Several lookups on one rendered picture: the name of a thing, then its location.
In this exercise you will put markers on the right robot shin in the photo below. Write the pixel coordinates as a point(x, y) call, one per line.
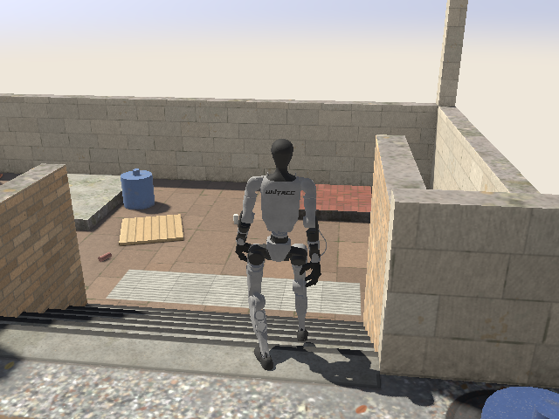
point(301, 306)

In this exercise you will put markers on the robot right forearm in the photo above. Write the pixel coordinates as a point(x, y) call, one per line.
point(314, 243)

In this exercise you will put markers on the left robot upper arm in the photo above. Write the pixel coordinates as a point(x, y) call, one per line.
point(253, 184)

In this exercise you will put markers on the right robot upper arm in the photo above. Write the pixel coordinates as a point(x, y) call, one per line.
point(308, 186)

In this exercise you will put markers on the robot right thigh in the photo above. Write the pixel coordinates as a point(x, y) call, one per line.
point(298, 257)

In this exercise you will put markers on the robot left forearm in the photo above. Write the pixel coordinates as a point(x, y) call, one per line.
point(243, 229)

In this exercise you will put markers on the right robot hand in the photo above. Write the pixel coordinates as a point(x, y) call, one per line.
point(316, 272)

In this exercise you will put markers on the left robot hand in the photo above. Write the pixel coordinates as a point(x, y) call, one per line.
point(242, 248)

